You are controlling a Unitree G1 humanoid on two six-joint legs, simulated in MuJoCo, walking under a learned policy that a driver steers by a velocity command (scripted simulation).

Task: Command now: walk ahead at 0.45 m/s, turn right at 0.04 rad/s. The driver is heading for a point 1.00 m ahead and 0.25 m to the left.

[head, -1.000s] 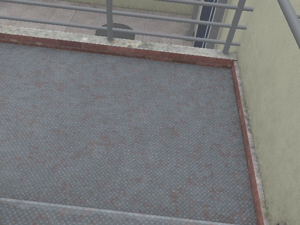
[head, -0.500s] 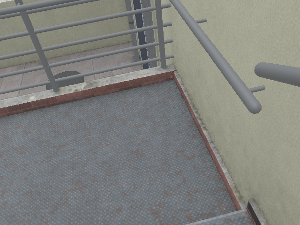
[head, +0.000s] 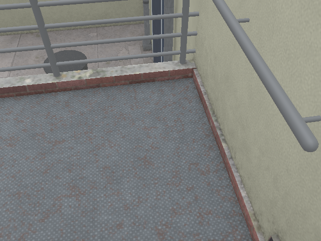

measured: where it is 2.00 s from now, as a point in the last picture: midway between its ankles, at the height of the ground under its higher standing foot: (154, 191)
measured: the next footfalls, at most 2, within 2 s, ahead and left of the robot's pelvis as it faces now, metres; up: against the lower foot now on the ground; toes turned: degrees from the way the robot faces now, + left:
right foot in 0.58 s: +0.45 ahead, -0.09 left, -0.16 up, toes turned -1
left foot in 1.12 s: +0.76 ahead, +0.19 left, -0.32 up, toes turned +15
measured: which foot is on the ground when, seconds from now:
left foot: down 0.00-0.58, up 0.60-1.00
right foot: down 0.00-0.00, up 0.02-0.56, down 0.58-1.00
